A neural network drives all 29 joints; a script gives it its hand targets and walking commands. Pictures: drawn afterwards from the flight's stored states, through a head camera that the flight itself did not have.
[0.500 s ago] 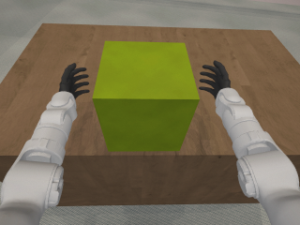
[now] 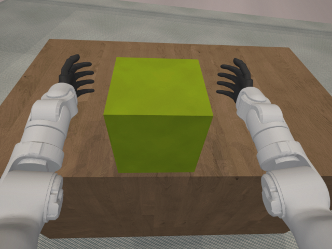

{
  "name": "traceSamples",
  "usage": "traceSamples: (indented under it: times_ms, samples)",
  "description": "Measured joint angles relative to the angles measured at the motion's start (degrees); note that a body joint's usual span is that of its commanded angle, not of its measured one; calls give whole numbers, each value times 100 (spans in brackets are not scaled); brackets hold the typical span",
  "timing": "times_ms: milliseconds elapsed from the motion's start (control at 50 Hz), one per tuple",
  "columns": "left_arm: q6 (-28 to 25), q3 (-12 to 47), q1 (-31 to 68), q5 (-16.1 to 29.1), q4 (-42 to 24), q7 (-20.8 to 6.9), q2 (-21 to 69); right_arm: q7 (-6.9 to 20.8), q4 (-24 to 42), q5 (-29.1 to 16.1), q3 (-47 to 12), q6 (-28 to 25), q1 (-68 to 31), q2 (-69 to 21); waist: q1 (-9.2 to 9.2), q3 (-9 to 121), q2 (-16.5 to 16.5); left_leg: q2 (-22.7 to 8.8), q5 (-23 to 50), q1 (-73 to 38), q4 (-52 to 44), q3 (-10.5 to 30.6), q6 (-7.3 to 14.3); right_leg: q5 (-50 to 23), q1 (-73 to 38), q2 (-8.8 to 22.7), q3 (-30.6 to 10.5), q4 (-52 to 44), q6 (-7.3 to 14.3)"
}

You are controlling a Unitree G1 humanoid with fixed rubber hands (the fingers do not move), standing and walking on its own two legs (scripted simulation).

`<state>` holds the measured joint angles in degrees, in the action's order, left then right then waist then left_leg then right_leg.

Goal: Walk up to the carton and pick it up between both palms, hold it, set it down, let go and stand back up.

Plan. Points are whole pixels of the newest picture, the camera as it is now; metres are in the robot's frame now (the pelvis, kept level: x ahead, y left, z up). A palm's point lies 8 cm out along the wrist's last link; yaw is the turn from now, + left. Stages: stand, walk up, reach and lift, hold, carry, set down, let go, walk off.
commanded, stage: set down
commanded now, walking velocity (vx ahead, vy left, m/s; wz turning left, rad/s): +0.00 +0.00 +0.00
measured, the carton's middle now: (157, 117) +0.46 +0.04 +0.06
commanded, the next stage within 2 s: none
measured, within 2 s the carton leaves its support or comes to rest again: neither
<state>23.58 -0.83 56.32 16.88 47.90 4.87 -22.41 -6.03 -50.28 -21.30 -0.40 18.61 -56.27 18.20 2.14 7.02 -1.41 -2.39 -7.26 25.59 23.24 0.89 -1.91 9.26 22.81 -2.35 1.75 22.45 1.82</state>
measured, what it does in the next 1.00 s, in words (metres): stands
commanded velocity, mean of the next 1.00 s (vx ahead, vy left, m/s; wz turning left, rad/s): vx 0.00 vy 0.00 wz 0.00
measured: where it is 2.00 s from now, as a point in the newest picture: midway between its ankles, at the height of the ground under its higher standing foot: outside the picture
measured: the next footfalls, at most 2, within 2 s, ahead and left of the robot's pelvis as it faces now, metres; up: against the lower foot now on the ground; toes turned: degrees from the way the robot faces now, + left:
none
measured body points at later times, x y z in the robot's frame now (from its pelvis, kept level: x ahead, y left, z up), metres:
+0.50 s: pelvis +0.01 +0.00 +0.01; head +0.02 +0.02 +0.46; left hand +0.43 +0.25 +0.16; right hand +0.44 -0.19 +0.16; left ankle +0.04 +0.14 -0.74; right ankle +0.01 -0.10 -0.74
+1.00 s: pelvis +0.00 +0.00 +0.01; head +0.02 +0.01 +0.45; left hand +0.35 +0.25 +0.10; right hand +0.36 -0.19 +0.10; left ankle +0.04 +0.14 -0.74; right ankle +0.01 -0.10 -0.74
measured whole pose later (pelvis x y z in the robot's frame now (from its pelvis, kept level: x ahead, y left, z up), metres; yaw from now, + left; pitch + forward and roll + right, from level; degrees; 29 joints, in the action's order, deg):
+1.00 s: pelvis +0.00 +0.00 +0.01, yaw -2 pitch +4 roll +0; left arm 29.2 -8.5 17.7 13.8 7.8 3.5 -17.1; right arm -4.3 -12.2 -20.0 -0.5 18.6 -17.0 17.4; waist 3.0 2.8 -1.5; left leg -2.0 -7.1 15.8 19.4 -1.7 -1.3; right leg 9.5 14.8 -1.9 -0.8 20.8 1.5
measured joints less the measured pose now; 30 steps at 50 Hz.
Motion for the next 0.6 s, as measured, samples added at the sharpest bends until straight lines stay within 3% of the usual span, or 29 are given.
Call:
traceSamples:
  times_ms: [240, 360, 460, 600]
  samples:
    - [475, -28, 86, 186, -215, 77, -204, 124, 260, -316, -78, 426, 1, 372, 9, -5, -23, -2, -2, -79, -54, -93, 39, -38, -52, 2, -93, -68, -24]
    - [720, -253, -160, -63, -631, -50, -158, 242, 314, -472, -173, 410, 103, 472, -12, -80, 1, -1, 2, -346, -170, -111, 33, -61, -329, 1, -112, -214, -23]
    - [677, -576, -976, -456, -1250, -325, 64, 230, 717, -457, -360, 207, 859, 433, -57, -247, -37, 32, 53, -847, -429, -121, 46, -72, -795, 33, -119, -394, -39]
    - [758, -519, -1769, -226, -1991, -65, 122, 308, 1580, -315, -143, 216, 1729, 287, -20, -307, -18, 11, -16, -691, -265, -153, 39, -4, -618, 15, -150, -214, -19]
